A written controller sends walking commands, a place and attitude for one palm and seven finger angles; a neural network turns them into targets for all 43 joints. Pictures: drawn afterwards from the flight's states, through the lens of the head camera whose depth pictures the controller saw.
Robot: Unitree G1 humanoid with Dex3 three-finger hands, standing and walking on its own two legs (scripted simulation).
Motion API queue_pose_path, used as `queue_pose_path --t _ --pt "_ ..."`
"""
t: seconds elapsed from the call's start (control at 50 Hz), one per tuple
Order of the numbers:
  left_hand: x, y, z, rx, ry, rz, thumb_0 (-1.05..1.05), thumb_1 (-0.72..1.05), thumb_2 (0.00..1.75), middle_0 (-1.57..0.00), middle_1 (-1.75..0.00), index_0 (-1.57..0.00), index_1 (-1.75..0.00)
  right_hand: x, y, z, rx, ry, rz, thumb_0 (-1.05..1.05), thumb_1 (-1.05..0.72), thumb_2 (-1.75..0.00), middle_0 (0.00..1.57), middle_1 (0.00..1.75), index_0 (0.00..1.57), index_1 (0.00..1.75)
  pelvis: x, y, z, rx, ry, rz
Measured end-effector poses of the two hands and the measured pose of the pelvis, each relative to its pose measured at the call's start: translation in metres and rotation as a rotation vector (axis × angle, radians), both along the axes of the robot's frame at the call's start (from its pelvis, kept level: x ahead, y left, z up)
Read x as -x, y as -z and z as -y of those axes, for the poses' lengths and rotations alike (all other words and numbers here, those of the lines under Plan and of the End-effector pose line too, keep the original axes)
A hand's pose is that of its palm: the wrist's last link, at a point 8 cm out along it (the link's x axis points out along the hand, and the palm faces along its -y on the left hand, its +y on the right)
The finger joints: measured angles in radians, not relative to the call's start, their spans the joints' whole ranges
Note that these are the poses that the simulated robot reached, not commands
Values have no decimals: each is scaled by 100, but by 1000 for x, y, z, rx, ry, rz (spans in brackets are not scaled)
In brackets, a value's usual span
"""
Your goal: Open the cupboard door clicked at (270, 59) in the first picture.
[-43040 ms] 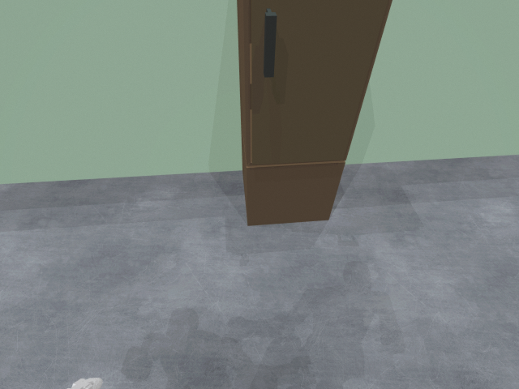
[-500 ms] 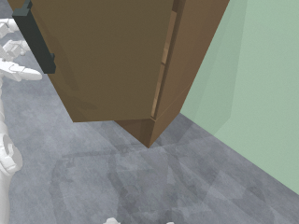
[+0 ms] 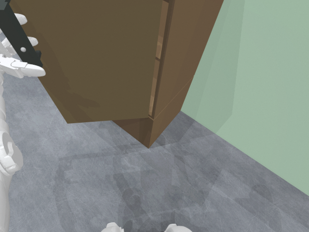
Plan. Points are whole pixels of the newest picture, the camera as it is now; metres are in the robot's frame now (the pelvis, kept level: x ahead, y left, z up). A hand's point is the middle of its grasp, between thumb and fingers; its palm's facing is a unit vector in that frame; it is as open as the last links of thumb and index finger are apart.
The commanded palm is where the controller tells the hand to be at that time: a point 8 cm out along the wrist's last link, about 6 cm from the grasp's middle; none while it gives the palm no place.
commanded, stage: slide the fingers in behind the handle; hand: left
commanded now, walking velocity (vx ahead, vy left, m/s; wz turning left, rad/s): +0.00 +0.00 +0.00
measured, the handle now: (22, 35) +0.56 +0.26 +0.15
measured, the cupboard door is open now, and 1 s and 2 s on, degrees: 45 45 54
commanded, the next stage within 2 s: close the thumb around the handle in 0.62 s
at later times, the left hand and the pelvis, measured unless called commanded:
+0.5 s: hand (29, 49) +0.52 +0.24 +0.15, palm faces +0.05 -1.00 +0.00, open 13.9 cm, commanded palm +0.50 +0.28 +0.15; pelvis +0.01 +0.00 +0.00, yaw +0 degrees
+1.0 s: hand (25, 50) +0.51 +0.25 +0.15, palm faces +0.05 -1.00 +0.03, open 11.7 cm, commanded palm +0.49 +0.29 +0.15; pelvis +0.01 +0.01 +0.00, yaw +0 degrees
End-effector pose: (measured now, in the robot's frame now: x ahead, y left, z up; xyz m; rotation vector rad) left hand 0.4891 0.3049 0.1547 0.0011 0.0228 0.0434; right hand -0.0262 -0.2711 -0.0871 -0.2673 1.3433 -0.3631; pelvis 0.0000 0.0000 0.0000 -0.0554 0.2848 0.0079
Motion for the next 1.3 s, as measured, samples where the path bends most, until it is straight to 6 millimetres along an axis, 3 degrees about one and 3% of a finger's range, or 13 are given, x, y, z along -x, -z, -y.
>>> queue_pose_path --t 0.2,0.58,0.82,1.04,1.3 --pt "-2 0 2 8 -11 -2 -1 -50 30 -30 -120 -31 -123 7 1 -4 -19 7 -36 0 -91 -90 20 29 20 30 -3 -1 1 0 -5 -4" --pt "-3 4 12 21 -3 3 -1 -50 30 -30 -120 -30 -122 -26 6 -11 -35 -36 50 0 -91 -90 20 29 20 30 -6 0 -4 -2 -4 4" --pt "-5 4 9 21 1 -1 -1 -47 31 -31 -121 -33 -122 -18 5 -11 -28 -19 38 0 -91 -90 20 29 20 30 -6 0 -5 -1 2 5" --pt "0 6 0 25 -3 1 -1 -5 49 -33 -125 -34 -125 -4 1 -11 -20 3 3 0 -91 -90 20 29 20 30 -6 -1 -7 1 6 7" --pt "-3 1 12 18 -5 12 0 63 78 -37 -132 -38 -132 -13 5 -15 -31 -18 27 0 -91 -90 20 29 20 30 -5 0 -9 0 0 7"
